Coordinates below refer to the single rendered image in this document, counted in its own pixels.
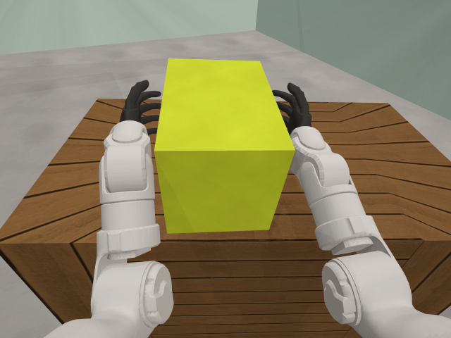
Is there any left robot forearm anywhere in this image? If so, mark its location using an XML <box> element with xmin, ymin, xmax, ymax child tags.
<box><xmin>91</xmin><ymin>120</ymin><xmax>161</xmax><ymax>312</ymax></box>

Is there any left robot hand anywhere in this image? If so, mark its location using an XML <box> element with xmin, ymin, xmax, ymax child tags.
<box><xmin>120</xmin><ymin>80</ymin><xmax>161</xmax><ymax>135</ymax></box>

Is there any robot left upper arm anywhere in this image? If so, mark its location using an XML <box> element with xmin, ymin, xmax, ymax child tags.
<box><xmin>44</xmin><ymin>261</ymin><xmax>174</xmax><ymax>338</ymax></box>

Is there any pedestal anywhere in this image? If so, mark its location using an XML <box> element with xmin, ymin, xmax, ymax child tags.
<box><xmin>0</xmin><ymin>99</ymin><xmax>451</xmax><ymax>338</ymax></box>

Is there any right robot forearm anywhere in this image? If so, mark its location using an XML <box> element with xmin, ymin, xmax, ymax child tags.
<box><xmin>289</xmin><ymin>126</ymin><xmax>412</xmax><ymax>298</ymax></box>

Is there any carton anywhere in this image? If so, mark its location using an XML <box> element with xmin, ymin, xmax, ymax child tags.
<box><xmin>154</xmin><ymin>58</ymin><xmax>295</xmax><ymax>234</ymax></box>

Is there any right robot hand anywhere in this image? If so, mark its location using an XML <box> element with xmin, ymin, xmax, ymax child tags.
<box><xmin>272</xmin><ymin>82</ymin><xmax>311</xmax><ymax>135</ymax></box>

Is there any robot right upper arm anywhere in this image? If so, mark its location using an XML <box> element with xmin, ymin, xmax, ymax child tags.
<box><xmin>322</xmin><ymin>251</ymin><xmax>451</xmax><ymax>338</ymax></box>

